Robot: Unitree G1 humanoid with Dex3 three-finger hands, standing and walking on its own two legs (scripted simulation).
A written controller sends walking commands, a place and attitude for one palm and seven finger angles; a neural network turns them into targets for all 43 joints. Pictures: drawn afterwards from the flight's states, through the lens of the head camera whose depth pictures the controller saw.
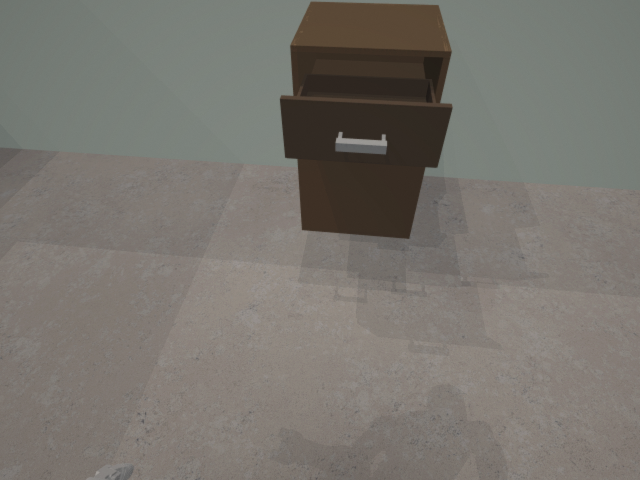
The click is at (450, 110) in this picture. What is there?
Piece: drawer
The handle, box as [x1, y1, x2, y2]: [335, 132, 386, 153]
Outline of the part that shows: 336,138 335,150 338,151 385,153 386,141 384,134 382,134 382,138 380,140 366,140 342,138 342,132 339,132 338,137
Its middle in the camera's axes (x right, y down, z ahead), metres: +0.10 -0.25 +1.01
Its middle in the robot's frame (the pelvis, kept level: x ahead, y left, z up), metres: +0.93 -0.05 -0.08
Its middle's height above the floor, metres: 0.69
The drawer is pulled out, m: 0.30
